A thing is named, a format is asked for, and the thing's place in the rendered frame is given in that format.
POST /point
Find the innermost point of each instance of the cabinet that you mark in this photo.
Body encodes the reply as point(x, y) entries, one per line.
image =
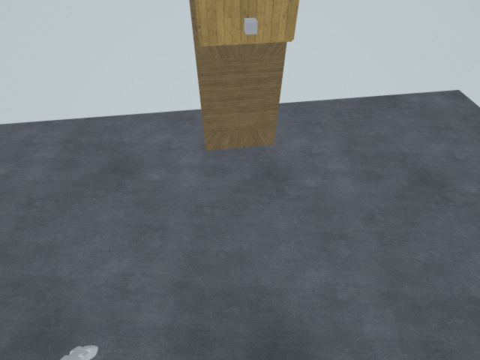
point(239, 89)

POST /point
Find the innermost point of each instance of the drawer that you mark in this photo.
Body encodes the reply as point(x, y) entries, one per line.
point(221, 22)

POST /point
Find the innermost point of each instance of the left robot hand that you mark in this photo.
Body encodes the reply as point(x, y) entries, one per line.
point(82, 353)

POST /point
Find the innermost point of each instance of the handle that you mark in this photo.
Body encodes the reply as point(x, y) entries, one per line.
point(250, 26)

